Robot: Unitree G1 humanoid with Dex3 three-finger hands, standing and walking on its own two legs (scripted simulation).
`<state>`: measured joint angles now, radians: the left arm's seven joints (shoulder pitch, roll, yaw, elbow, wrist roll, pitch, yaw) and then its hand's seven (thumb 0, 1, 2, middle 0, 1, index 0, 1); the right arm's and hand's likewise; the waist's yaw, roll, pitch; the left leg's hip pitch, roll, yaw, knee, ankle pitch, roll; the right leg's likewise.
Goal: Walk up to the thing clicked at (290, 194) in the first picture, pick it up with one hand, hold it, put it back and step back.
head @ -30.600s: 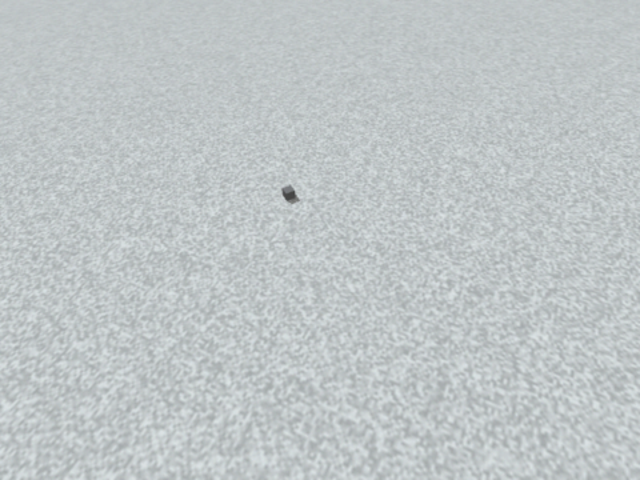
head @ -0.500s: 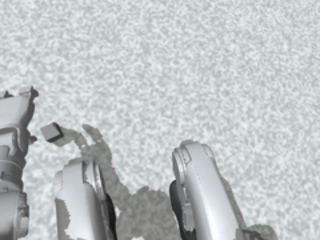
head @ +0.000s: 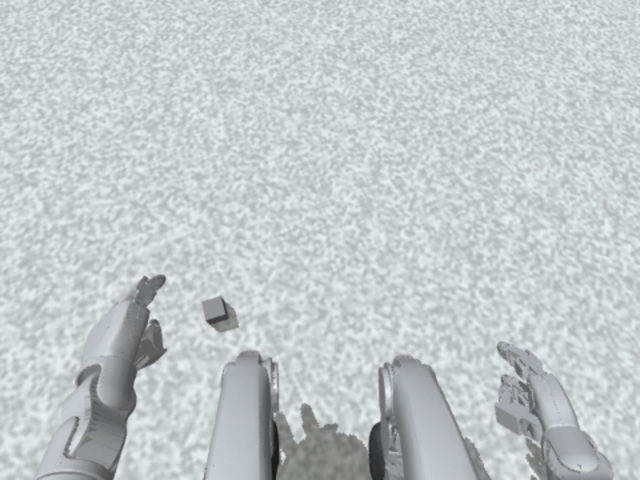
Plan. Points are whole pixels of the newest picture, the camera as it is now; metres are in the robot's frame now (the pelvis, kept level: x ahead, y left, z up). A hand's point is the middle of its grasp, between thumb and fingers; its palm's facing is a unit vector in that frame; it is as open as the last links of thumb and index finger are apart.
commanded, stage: home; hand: left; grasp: from above
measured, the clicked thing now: (215, 310) +0.45 +0.26 -0.50
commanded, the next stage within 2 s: none
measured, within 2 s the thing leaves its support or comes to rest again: neither
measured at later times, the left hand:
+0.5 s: hand (100, 372) +0.24 +0.20 +0.12, palm faces +0.10 -0.96 -0.25, open 7.4 cm
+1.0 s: hand (81, 399) +0.22 +0.19 +0.15, palm faces +0.13 -0.97 -0.20, open 7.4 cm
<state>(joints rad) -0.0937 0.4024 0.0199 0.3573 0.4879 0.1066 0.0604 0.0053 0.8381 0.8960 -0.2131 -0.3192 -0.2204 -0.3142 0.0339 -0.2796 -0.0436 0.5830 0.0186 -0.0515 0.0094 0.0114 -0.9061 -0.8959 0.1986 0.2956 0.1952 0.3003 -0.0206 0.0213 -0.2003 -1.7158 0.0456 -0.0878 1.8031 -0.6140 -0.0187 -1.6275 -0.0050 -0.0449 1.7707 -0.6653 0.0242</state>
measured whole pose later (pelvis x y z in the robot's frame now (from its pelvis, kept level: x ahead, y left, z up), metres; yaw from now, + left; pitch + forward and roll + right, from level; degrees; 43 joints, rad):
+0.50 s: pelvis +0.07 +0.01 +0.17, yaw +3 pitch +15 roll -3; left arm 0.43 0.23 0.04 -0.10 -0.05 0.44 0.07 0.01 0.90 0.90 -0.20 -0.30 -0.21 -0.30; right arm 0.30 -0.20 0.05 0.53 0.03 -0.16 -0.16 0.02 -0.90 -0.90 0.20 0.30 0.20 0.30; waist -0.07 0.06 -0.18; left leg -0.90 0.05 -0.06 1.14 -0.51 -0.01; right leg -0.81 -0.01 -0.05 1.07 -0.53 0.03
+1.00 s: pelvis +0.07 +0.00 +0.20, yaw +4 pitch +10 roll -3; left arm 0.50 0.21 0.04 -0.13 -0.05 0.46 0.02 0.01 0.90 0.90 -0.20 -0.30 -0.21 -0.30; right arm 0.27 -0.23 0.03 0.52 0.00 -0.24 -0.18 0.02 -0.90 -0.90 0.20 0.30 0.20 0.30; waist -0.04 0.05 -0.15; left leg -0.71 0.04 -0.06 1.00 -0.47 -0.02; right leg -0.62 -0.02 -0.06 0.95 -0.50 0.02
